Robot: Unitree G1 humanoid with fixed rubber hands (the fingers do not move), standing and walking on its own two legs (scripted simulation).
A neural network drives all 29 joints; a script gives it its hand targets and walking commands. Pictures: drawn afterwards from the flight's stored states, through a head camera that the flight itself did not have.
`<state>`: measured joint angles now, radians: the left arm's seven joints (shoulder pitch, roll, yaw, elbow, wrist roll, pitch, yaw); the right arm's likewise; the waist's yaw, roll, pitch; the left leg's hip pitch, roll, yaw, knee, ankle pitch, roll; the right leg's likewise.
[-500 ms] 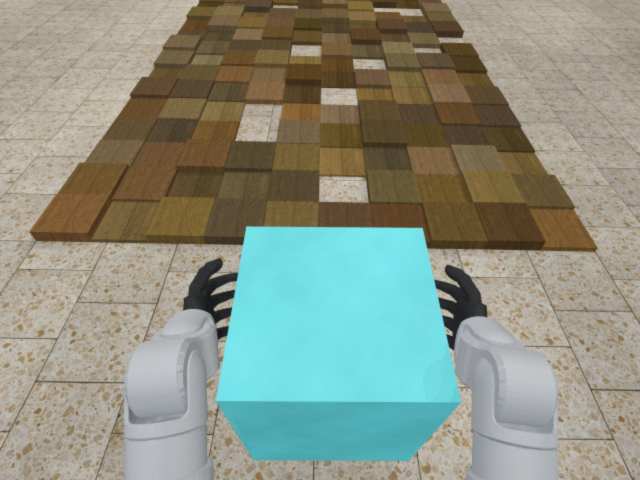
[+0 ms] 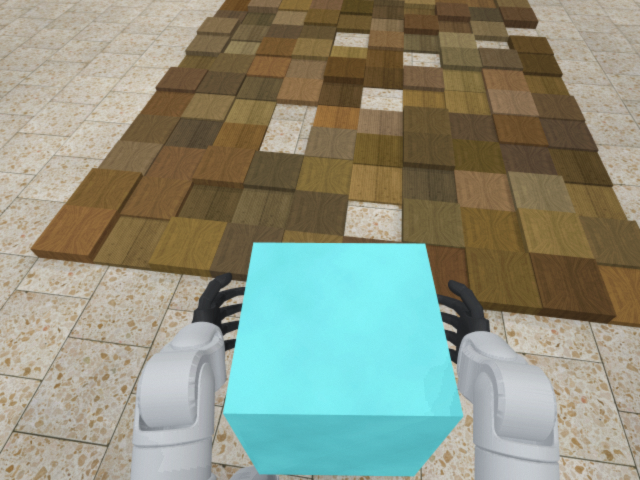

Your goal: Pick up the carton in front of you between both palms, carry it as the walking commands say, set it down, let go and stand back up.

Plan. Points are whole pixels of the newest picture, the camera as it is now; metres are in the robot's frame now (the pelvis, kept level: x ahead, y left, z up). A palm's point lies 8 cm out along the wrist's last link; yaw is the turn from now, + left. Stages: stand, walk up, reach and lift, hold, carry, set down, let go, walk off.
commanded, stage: carry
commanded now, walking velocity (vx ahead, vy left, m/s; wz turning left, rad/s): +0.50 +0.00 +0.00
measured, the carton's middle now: (337, 365) +0.26 +0.01 -0.02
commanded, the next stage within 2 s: none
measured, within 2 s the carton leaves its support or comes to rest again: neither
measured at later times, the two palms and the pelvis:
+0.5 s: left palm (257, 82) +0.67 +0.17 +0.13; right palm (440, 98) +0.64 -0.13 +0.13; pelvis +0.34 +0.05 -0.01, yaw -4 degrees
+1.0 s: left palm (298, 4) +1.05 +0.14 +0.11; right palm (428, 7) +1.06 -0.16 +0.11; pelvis +0.65 -0.02 -0.01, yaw -2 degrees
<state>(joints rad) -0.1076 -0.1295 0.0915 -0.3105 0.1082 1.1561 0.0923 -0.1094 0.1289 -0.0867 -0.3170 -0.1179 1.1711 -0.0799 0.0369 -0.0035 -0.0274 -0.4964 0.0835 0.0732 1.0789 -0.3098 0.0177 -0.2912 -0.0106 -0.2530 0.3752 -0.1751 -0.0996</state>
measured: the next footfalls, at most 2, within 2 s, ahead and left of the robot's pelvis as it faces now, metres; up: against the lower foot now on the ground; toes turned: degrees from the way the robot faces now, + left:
left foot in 0.30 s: +0.41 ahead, +0.11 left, +0.00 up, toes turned +8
right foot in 0.78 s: +0.69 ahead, -0.08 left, +0.00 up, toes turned -9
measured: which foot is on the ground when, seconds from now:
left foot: up 0.00-0.28, down 0.30-0.80, up 0.82-1.00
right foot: down 0.00-0.34, up 0.36-0.76, down 0.78-1.00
